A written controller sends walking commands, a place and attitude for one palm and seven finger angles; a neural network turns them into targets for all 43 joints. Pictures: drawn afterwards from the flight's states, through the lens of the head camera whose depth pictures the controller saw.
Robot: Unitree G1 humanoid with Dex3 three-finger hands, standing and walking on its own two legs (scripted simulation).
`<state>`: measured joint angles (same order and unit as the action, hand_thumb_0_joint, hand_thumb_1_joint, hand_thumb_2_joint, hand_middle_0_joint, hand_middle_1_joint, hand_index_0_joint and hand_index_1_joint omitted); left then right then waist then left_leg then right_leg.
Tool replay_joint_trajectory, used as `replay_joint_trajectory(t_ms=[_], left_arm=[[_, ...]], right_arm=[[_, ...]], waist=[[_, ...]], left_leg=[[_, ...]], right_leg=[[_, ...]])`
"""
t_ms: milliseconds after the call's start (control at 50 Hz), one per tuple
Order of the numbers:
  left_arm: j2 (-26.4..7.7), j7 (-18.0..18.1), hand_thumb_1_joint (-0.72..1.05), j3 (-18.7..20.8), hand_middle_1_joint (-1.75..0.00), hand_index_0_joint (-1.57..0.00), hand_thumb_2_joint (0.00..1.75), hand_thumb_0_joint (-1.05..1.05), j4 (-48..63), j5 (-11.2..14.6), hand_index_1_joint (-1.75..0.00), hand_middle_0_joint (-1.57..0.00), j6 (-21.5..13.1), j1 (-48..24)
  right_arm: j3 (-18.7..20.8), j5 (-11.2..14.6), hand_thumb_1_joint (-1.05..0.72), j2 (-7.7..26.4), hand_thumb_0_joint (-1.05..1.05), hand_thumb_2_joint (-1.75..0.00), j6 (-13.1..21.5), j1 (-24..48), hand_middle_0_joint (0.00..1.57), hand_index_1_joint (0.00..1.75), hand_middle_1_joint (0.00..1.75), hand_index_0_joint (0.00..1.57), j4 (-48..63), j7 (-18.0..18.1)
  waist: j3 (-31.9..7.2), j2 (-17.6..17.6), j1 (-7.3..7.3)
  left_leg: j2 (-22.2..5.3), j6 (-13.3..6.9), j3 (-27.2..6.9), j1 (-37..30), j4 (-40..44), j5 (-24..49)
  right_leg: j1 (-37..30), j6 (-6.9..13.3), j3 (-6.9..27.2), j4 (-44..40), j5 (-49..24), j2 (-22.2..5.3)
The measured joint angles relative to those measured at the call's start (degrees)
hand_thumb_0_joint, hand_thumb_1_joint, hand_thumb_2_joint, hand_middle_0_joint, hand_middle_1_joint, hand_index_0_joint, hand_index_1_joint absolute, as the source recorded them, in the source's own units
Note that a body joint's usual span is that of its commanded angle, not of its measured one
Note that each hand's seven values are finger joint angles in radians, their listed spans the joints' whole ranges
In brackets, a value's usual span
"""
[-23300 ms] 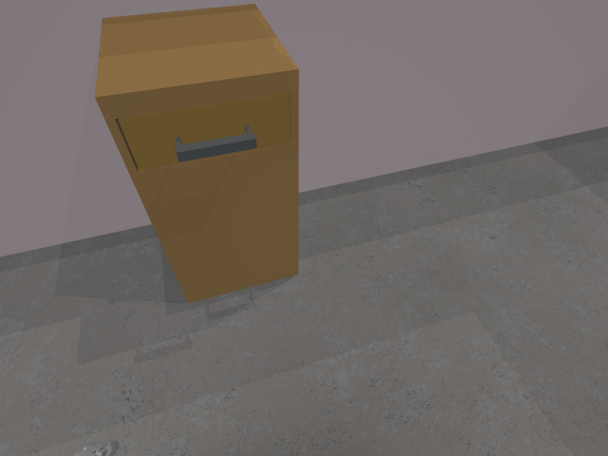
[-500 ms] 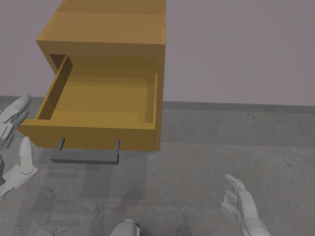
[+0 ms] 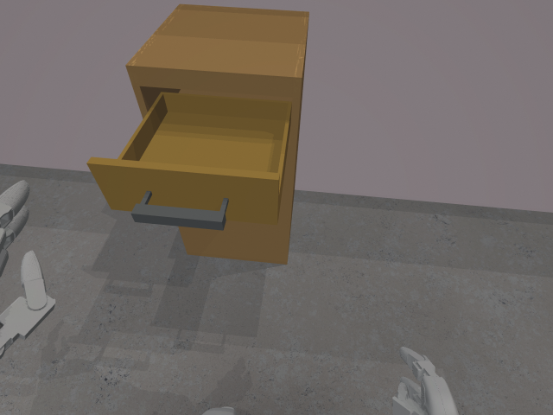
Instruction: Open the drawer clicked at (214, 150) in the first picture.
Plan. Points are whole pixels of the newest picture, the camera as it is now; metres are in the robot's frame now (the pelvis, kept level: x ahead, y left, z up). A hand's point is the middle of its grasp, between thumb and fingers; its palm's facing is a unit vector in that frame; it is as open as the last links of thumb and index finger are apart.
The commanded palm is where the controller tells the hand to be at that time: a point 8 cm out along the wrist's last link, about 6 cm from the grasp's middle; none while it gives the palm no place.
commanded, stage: stop stepping back and stand still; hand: left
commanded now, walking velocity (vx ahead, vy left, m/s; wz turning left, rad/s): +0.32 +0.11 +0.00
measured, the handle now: (182, 208) +0.50 +0.23 -0.05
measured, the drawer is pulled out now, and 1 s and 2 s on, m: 0.30 0.30 0.30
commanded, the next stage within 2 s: let the arm hang, fingers relaxed in 0.56 s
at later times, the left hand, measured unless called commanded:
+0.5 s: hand (30, 365) +0.14 +0.23 +0.16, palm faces +0.39 -0.81 -0.44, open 7.4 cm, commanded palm +0.07 +0.28 +0.18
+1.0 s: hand out of the picture +0.02 +0.18 -0.17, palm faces +0.09 -0.98 -0.18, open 6.9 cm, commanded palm none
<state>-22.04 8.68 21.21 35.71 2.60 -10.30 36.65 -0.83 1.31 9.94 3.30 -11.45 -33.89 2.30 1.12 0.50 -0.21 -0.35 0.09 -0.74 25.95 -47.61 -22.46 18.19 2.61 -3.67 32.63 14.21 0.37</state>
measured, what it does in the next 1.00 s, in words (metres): steps on the spot: left foot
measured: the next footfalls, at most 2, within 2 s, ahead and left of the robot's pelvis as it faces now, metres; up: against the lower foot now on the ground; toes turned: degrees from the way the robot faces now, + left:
left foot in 0.16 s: +0.02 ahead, +0.11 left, +0.00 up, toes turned +4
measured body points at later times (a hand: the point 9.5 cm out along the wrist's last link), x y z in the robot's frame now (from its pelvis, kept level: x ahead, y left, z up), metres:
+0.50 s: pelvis -0.05 -0.01 +0.00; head -0.04 -0.01 +0.45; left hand +0.11 +0.27 +0.18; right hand +0.09 -0.25 -0.10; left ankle -0.05 +0.10 -0.69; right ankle -0.02 -0.10 -0.73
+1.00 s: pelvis -0.03 +0.00 +0.00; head +0.00 +0.01 +0.45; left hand +0.02 +0.23 -0.15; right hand +0.04 -0.22 -0.14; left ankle -0.02 +0.11 -0.73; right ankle -0.02 -0.11 -0.73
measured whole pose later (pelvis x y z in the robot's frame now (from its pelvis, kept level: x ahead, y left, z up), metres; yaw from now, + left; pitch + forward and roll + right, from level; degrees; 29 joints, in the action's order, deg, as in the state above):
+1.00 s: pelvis -0.03 +0.00 +0.00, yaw +4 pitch -1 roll +0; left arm -9.3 1.7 2.0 -49.3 -0.6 2.3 15.4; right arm 0.2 -0.7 8.9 -1.6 -13.2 -52.4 0.9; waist 4.9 1.2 1.2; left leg 0.2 -1.0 0.8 15.6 -32.2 -15.5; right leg 13.3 0.7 0.7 31.2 16.8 1.4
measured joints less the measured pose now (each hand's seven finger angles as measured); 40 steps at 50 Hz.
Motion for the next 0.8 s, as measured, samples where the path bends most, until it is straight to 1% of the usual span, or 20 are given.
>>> replay_joint_trajectory(t_ms=[40,60,100,140,160,180,240,280,320,380,400,440,500,540,620,660,680,700,760,800], left_arm=[[1.51,-0.05,0.89,-1.07,-0.31,-0.22,0.90,0.01,-1.79,-0.13,-0.30,-0.21,0.76,-0.51],[2.00,0.01,0.89,-1.49,-0.31,-0.21,0.90,0.01,-2.68,-0.38,-0.30,-0.21,0.98,-0.57],[2.53,0.28,0.89,-2.20,-0.31,-0.21,0.90,0.01,-3.89,-0.99,-0.30,-0.21,1.34,-0.50],[2.61,0.67,0.89,-2.64,-0.31,-0.21,0.90,0.02,-3.48,-1.33,-0.30,-0.21,1.52,-0.22],[2.35,0.85,0.89,-2.62,-0.31,-0.21,0.90,0.02,-2.88,-1.33,-0.30,-0.21,1.29,-0.35],[1.76,0.98,0.89,-2.35,-0.31,-0.21,0.90,0.02,-2.55,-1.49,-0.30,-0.21,1.12,-0.82],[0.01,0.77,0.89,-0.96,-0.31,-0.21,0.90,0.02,-2.07,-1.74,-0.30,-0.21,0.75,-0.28],[-0.92,0.65,0.89,-0.09,-0.31,-0.21,0.90,0.02,-1.89,-1.72,-0.30,-0.21,0.06,0.73],[-1.34,0.59,0.89,0.65,-0.31,-0.21,0.90,0.02,-1.81,-1.40,-0.30,-0.21,-0.61,1.66],[-2.23,0.50,0.89,2.00,-0.31,-0.21,0.90,0.02,-2.11,-1.35,-0.30,-0.21,-1.21,1.82],[-2.22,0.35,0.89,2.18,-0.31,-0.21,0.90,0.02,-2.55,-1.50,-0.30,-0.21,-1.51,1.01],[-0.57,-0.12,0.89,0.91,-0.31,-0.21,0.90,0.02,-4.30,-1.38,-0.30,-0.21,-1.68,-1.51],[2.72,-0.56,0.89,-1.43,-0.31,-0.21,0.90,0.01,-5.88,-1.13,-0.30,-0.21,-1.29,-2.34],[3.53,-0.53,0.89,-2.21,-0.31,-0.21,0.90,0.02,-5.29,-1.31,-0.30,-0.21,-0.90,-1.12],[2.35,0.34,0.89,-2.80,-0.31,-0.21,0.90,0.02,-1.28,-1.56,-0.30,-0.21,-0.92,1.68],[0.88,0.73,0.89,-2.23,-0.31,-0.22,0.90,0.02,0.25,-1.31,-0.30,-0.21,-1.16,1.42],[0.54,-0.11,0.89,-2.90,-0.31,-0.21,0.90,0.02,-2.47,-2.65,-0.30,-0.21,-1.72,-0.60],[0.85,-1.62,0.89,-4.69,-0.31,-0.21,0.90,0.01,-7.93,-3.76,-0.30,-0.21,-0.81,-4.21],[4.53,-4.62,0.90,-10.45,-0.31,-0.21,0.90,0.01,-30.60,-4.68,-0.30,-0.20,6.53,-15.94],[6.91,-5.54,0.90,-12.82,-0.30,-0.20,0.90,0.01,-45.74,-4.72,-0.30,-0.20,10.68,-21.24]], right_arm=[[-0.19,-0.29,-0.90,0.35,0.01,-0.90,-0.77,-1.04,0.21,0.30,0.30,0.20,-1.32,0.17],[-0.25,-0.42,-0.90,0.55,0.01,-0.90,-1.01,-1.63,0.21,0.30,0.30,0.20,-1.76,0.40],[-0.17,-0.63,-0.90,1.07,0.01,-0.90,-0.83,-2.82,0.21,0.30,0.30,0.20,-2.25,0.90],[0.14,-0.85,-0.90,2.12,0.02,-0.90,0.16,-3.77,0.21,0.30,0.30,0.20,-1.82,1.43],[0.55,-1.10,-0.90,2.62,0.02,-0.90,0.90,-3.88,0.21,0.30,0.30,0.20,-1.38,1.72],[1.08,-1.26,-0.90,2.51,0.02,-0.90,1.45,-3.65,0.21,0.30,0.30,0.20,-1.31,1.86],[1.90,-0.92,-0.90,1.75,0.02,-0.90,3.04,-4.17,0.20,0.30,0.30,0.20,-1.29,1.33],[1.85,-0.60,-0.90,1.37,0.02,-0.90,3.82,-4.98,0.20,0.30,0.30,0.20,-1.59,0.89],[1.41,-0.50,-0.90,1.30,0.01,-0.90,3.80,-5.45,0.20,0.30,0.30,0.20,-1.79,0.77],[0.70,-0.51,-0.90,1.15,0.01,-0.90,3.09,-5.44,0.20,0.30,0.30,0.20,-1.50,0.87],[0.70,-0.48,-0.90,1.26,0.01,-0.90,2.75,-4.83,0.20,0.30,0.30,0.20,-1.59,0.84],[1.22,-0.38,-0.90,1.86,0.01,-0.90,1.68,-2.96,0.20,0.30,0.30,0.20,-2.97,0.53],[1.86,-0.43,-0.90,2.14,0.02,-0.90,0.22,-1.85,0.20,0.30,0.30,0.20,-4.03,0.03],[1.81,-0.55,-0.90,1.95,0.02,-0.90,-0.22,-1.81,0.20,0.30,0.30,0.20,-3.45,0.30],[1.71,-0.95,-0.90,2.47,0.02,-0.90,0.84,-2.29,0.20,0.30,0.30,0.20,-0.90,1.31],[2.07,-1.05,-0.90,2.51,0.02,-0.90,1.45,-1.69,0.20,0.30,0.30,0.20,-0.26,1.75],[2.63,-1.36,-0.90,2.92,0.01,-0.90,2.68,-1.41,0.20,0.30,0.30,0.20,-1.26,0.75],[3.18,-1.70,-0.91,3.64,0.01,-0.90,3.01,-1.09,0.20,0.30,0.30,0.20,-2.61,-0.34],[3.07,-3.12,-0.91,4.65,0.01,-0.90,0.88,0.10,0.20,0.30,0.30,0.20,-6.46,-1.62],[1.89,-3.45,-0.91,3.84,0.01,-0.90,-0.70,0.83,0.20,0.30,0.30,0.20,-8.35,-2.04]], waist=[[-1.65,1.02,0.00],[-2.56,1.47,0.18],[-4.14,2.14,0.67],[-4.64,1.75,1.35],[-4.07,1.34,1.89],[-2.83,1.97,2.11],[-1.92,2.44,2.78],[-2.42,1.74,3.20],[-2.54,0.63,2.78],[-2.11,-0.15,1.89],[-1.55,-0.55,1.33],[0.11,-2.18,0.89],[0.28,-2.01,0.91],[-0.06,-0.75,1.10],[0.05,0.47,1.54],[1.32,1.31,1.41],[0.95,0.91,1.35],[0.16,-0.08,1.39],[-1.42,-2.15,1.74],[-0.98,-1.44,1.72]], left_leg=[[1.42,-0.43,1.34,0.16,-5.15,-0.34],[1.63,-0.83,2.19,-0.87,-4.64,-0.78],[1.52,-1.88,3.69,-4.79,1.38,-1.77],[0.79,-2.97,4.16,-10.85,13.20,-1.70],[0.38,-3.01,3.60,-12.62,18.10,1.70],[0.67,-2.53,3.69,-12.77,18.58,5.43],[0.84,-2.21,3.81,-13.03,18.15,6.91],[0.46,-1.98,3.15,-13.10,19.08,7.32],[-0.34,-1.40,2.86,-12.84,19.19,7.61],[-0.91,-0.79,2.84,-10.52,15.15,5.80],[-1.20,-1.08,2.73,-8.86,11.90,3.53],[-1.08,-1.55,1.03,-5.30,2.88,-0.64],[0.17,-1.29,1.15,-1.67,-5.69,0.31],[0.06,-1.46,2.53,-2.35,-2.29,1.03],[-0.81,-2.42,3.53,-9.07,15.55,3.70],[-0.37,-1.98,3.89,-9.77,17.00,8.94],[-0.09,-1.95,3.69,-8.79,16.13,8.78],[0.31,-2.11,3.12,-7.64,15.39,8.31],[1.81,-2.82,1.53,-6.14,14.85,7.96],[2.50,-2.83,1.68,-6.77,14.93,8.02]], right_leg=[[0.51,0.12,0.47,-0.99,-0.85,-1.03],[0.84,0.09,0.46,-1.52,-1.11,-1.46],[1.59,-0.04,0.18,-2.36,-1.26,-1.95],[2.58,-0.26,-0.58,-1.90,-0.69,-1.56],[3.47,-0.61,-0.89,-0.20,1.03,-1.16],[4.37,-1.22,-0.22,3.05,4.28,-1.18],[8.48,-2.43,1.43,19.63,9.40,0.00],[8.96,-2.61,0.84,23.25,9.10,0.10],[6.40,-2.73,-0.47,17.57,9.30,-0.30],[-0.86,-2.48,-1.23,2.46,8.51,-0.93],[-1.30,-1.54,-1.20,0.04,3.91,-0.60],[-1.00,-0.15,-2.02,0.75,0.59,0.31],[-2.03,0.05,-2.05,-1.21,0.22,0.12],[-2.64,-0.10,-1.51,-3.05,-0.50,-0.30],[-2.81,-0.86,-1.38,-3.35,-0.32,-0.43],[-2.30,-1.59,-0.83,-0.89,1.65,-0.93],[-0.75,-1.97,-0.67,2.50,4.13,-1.14],[1.22,-2.22,0.04,7.00,7.31,-1.21],[4.65,-2.67,3.22,15.96,13.71,-1.03],[4.01,-2.85,4.52,14.59,12.62,-1.14]])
